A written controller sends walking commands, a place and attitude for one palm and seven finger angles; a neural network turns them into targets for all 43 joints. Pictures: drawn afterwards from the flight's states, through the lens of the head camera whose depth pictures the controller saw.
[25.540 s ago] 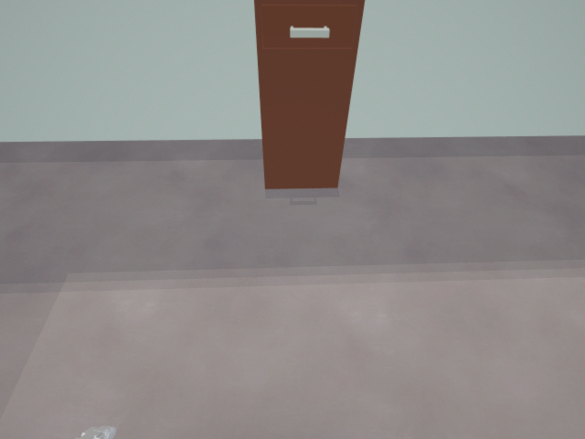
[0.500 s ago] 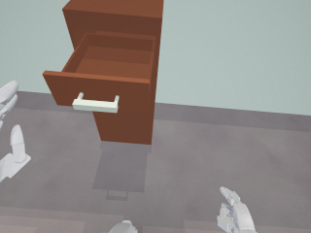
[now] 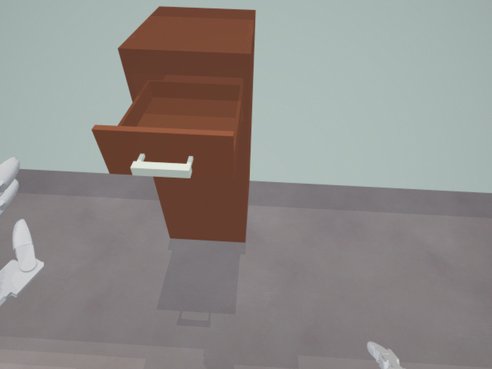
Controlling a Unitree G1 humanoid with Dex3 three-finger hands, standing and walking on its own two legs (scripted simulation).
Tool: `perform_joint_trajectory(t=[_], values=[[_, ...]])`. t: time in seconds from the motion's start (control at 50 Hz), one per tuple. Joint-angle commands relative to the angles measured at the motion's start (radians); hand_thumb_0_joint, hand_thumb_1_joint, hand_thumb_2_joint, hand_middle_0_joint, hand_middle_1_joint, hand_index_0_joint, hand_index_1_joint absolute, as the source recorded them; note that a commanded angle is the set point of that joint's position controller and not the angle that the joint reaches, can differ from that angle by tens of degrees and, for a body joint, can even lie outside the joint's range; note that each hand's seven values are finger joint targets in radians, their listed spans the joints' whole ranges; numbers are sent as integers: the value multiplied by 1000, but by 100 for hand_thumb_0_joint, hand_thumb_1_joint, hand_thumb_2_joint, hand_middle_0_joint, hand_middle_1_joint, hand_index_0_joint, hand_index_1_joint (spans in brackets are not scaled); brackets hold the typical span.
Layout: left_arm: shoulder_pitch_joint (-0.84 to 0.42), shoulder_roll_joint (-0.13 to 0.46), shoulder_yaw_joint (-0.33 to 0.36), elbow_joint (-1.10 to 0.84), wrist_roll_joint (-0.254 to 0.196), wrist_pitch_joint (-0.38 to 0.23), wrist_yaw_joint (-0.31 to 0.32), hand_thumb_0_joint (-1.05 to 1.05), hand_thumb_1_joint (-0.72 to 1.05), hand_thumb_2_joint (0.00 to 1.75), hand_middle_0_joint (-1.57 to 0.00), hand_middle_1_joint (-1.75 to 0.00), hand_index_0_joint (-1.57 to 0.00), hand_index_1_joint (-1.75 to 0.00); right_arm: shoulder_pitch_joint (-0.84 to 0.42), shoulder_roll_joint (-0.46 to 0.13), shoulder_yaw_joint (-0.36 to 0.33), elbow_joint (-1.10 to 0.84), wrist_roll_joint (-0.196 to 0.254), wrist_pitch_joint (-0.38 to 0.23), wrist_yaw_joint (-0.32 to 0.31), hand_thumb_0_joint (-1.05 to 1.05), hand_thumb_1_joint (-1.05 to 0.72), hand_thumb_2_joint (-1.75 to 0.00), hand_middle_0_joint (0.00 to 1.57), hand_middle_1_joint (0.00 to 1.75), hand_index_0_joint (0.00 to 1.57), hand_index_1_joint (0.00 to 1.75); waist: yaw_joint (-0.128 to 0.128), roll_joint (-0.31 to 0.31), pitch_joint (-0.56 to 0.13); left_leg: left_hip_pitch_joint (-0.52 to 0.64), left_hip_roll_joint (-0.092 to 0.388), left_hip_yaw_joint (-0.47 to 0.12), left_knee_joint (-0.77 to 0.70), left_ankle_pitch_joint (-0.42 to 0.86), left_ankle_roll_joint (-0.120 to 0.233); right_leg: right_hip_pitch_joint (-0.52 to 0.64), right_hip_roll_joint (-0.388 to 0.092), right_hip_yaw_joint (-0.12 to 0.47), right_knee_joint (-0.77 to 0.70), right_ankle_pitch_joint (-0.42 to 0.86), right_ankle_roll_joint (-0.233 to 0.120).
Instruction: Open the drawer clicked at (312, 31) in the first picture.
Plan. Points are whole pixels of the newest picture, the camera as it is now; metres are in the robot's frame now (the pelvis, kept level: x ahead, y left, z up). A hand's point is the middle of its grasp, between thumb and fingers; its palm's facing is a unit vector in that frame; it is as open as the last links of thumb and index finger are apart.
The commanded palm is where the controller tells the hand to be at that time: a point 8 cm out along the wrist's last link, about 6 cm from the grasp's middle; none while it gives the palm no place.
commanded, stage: stop stepping back and stand still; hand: left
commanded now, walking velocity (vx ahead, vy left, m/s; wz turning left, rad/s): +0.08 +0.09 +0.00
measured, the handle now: (164, 164) +0.56 +0.23 +0.01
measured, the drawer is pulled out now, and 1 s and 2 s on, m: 0.29 0.29 0.29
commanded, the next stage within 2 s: let the arm hang, fingers relaxed in 0.76 s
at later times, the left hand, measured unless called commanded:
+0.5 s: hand (13, 267) +0.19 +0.28 +0.17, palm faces +0.37 -0.81 -0.46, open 7.4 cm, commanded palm +0.12 +0.32 +0.20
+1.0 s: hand (61, 343) +0.17 +0.30 -0.03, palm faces +0.09 -0.88 -0.48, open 7.4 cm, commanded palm none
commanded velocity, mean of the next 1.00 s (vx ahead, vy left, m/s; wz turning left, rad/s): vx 0.00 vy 0.00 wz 0.00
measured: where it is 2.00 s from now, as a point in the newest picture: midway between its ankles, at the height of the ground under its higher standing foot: outside the picture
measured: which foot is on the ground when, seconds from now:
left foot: up 0.00-0.12, down 0.14-1.00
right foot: down 0.00-1.00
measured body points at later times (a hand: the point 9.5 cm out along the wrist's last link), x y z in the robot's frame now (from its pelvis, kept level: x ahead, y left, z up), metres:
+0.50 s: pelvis +0.00 +0.04 +0.00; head +0.02 +0.05 +0.45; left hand +0.16 +0.32 +0.20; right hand +0.17 -0.17 -0.08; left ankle +0.03 +0.16 -0.74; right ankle -0.02 -0.08 -0.74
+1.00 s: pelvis -0.03 +0.05 -0.01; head -0.02 +0.02 +0.44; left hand +0.16 +0.34 +0.00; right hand +0.14 -0.21 -0.13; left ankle +0.03 +0.16 -0.74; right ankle -0.02 -0.08 -0.74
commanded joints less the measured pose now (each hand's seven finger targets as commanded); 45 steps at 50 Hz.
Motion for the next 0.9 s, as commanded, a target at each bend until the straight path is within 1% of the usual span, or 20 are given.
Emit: perform_joint_trajectory(t=[0.0, 0.04, 0.06, 0.08, 0.1, 0.12, 0.14, 0.16, 0.18, 0.26, 0.36, 0.42, 0.52, 0.68, 0.74, 0.78, 0.82, 0.84, 0.86, 0.88], values=[[-74, 139, 78, -139, 13, -47, 26, 0, 90, 90, -20, -30, -20, -30, -143, -111, -38, -169, 5, -78, -22, 0, -90, -90, 20, 30, 20, 30, 5, -101, 94, 52, 23, 37, -223, -6, 17, -56, -267, 240, -255, -72, -92], [-87, 151, 82, -198, 8, -41, 35, 0, 90, 90, -20, -30, -20, -30, -137, -114, -40, -170, 5, -89, -26, 0, -90, -90, 20, 30, 20, 30, 2, -93, 70, 169, 6, 49, -366, 34, 22, -43, -248, 226, -216, -35, -69], [-89, 143, 74, -228, 7, -40, 38, 0, 90, 90, -20, -30, -20, -30, -128, -115, -39, -173, 3, -93, -26, 0, -90, -90, 20, 30, 20, 30, 0, -53, 59, 216, 0, 48, -429, 58, 26, -32, -221, 199, -179, -3, -48], [-98, 151, 81, -254, 5, -42, 41, 0, 90, 90, -20, -30, -20, -30, -122, -123, -42, -179, 4, -96, -27, 0, -90, -90, 20, 30, 20, 30, -1, -28, 45, 252, 18, 19, -480, 92, 32, -15, -187, 168, -122, 46, -18], [-95, 160, 93, -278, 4, -45, 43, 0, 90, 90, -20, -30, -20, -30, -124, -135, -52, -191, 8, -98, -28, 0, -90, -90, 20, 30, 20, 30, 3, 21, 24, 292, 61, -28, -494, 188, 46, -7, -141, 137, -51, 119, 15], [-98, 162, 98, -287, 1, -46, 42, 0, 90, 90, -20, -30, -20, -30, -129, -151, -58, -203, 12, -97, -26, 0, -90, -90, 20, 30, 20, 30, 8, 74, 10, 308, 108, -85, -483, 298, 56, -14, -97, 104, -2, 153, 42], [-91, 169, 100, -283, -5, -47, 37, 0, 90, 90, -20, -30, -20, -30, -134, -159, -62, -213, 21, -96, -26, 0, -90, -90, 20, 30, 20, 30, 12, 90, 8, 326, 141, -123, -473, 337, 59, -37, -75, 95, 20, 143, 55], [-28, 165, 122, -239, 1, -44, 37, 0, 90, 90, -20, -30, -20, -30, -119, -129, -49, -202, 21, -94, -22, 0, -90, -90, 20, 30, 20, 30, 8, 138, 6, 298, 128, -100, -493, 312, 61, -35, -60, 69, 17, 112, 59], [-32, 152, 117, -257, 2, -43, 35, 0, 90, 90, -20, -30, -20, -30, -118, -124, -43, -206, 20, -91, -17, 0, -90, -90, 20, 30, 20, 30, 4, 157, 10, 269, 121, -95, -499, 313, 56, -17, -47, 52, 26, 124, 60], [-30, 142, 111, -259, -3, -52, 31, 0, 90, 90, -20, -30, -20, -30, -122, -127, -44, -207, 22, -101, -6, 0, -90, -90, 20, 30, 20, 30, -3, 56, -5, 229, 92, -58, -459, 316, 27, 39, -63, 73, -12, 229, 53], [23, 146, 123, -264, -13, -49, 27, 0, 90, 90, -20, -30, -20, -30, -132, -119, -37, -218, 17, -94, 1, 0, -90, -90, 20, 30, 20, 30, -3, 84, -36, 247, 79, -52, -467, 302, 17, 41, -66, 74, -30, 223, 50], [21, 145, 125, -261, -17, -46, 24, 0, 90, 90, -20, -30, -20, -30, -139, -116, -34, -222, 16, -87, 0, 0, -90, -90, 20, 30, 20, 30, -4, 71, -24, 238, 76, -56, -484, 256, 15, 31, -58, 71, -48, 187, 54], [3, 137, 113, -271, -15, -43, 23, 0, 90, 90, -20, -30, -20, -30, -141, -118, -33, -225, 13, -87, -6, 0, -90, -90, 20, 30, 20, 30, -4, 95, -18, 245, 75, -57, -511, 214, 13, 26, -48, 61, -62, 154, 60], [30, 142, 116, -268, -13, -45, 27, 0, 90, 90, -20, -30, -20, -30, -140, -120, -40, -222, 11, -91, -12, 0, -90, -90, 20, 30, 20, 30, -1, 82, -21, 246, 65, -64, -524, 199, 10, 39, -46, 57, -84, 143, 61], [27, 155, 120, -292, -13, -46, 27, 0, 90, 90, -20, -30, -20, -30, -145, -129, -46, -225, 9, -93, -14, 0, -90, -90, 20, 30, 20, 30, 0, 103, -19, 247, 60, -66, -530, 201, 5, 34, -41, 51, -88, 129, 63], [39, 142, 113, -279, -12, -49, 29, 0, 90, 90, -20, -30, -20, -30, -140, -125, -44, -224, 10, -92, -14, 0, -90, -90, 20, 30, 20, 30, -1, 117, -9, 234, 64, -70, -543, 172, 6, 34, -38, 48, -86, 110, 62], [32, 141, 113, -267, -12, -49, 29, 0, 90, 90, -20, -30, -20, -30, -142, -126, -44, -225, 11, -91, -15, 0, -90, -90, 20, 30, 20, 30, -1, 95, 4, 226, 62, -72, -551, 138, 6, 25, -36, 50, -96, 92, 63], [-101, -15, -334, 636, 64, 71, -97, 0, 90, 90, -20, -30, -20, -30, -204, -271, -93, 56, 21, -156, 67, 0, -90, -90, 20, 30, 20, 30, -50, 122, 43, 226, 115, -91, -415, 349, 13, -153, -81, 25, 54, 129, 40], [-148, 11, -282, 655, 69, 182, -130, 0, 90, 90, -20, -30, -20, -30, -146, -305, -107, 52, 21, -53, 73, 0, -90, -90, 20, 30, 20, 30, -30, 141, 2, 208, 139, -102, -450, 380, 31, -114, -108, 70, 37, 99, 41], [-169, 15, -278, 690, 78, 207, -137, 0, 90, 90, -20, -30, -20, -30, -127, -281, -101, 40, 13, -15, 71, 0, -90, -90, 20, 30, 20, 30, -21, 88, -19, 167, 153, -134, -455, 372, 57, -85, -72, 54, 94, 50, 33]])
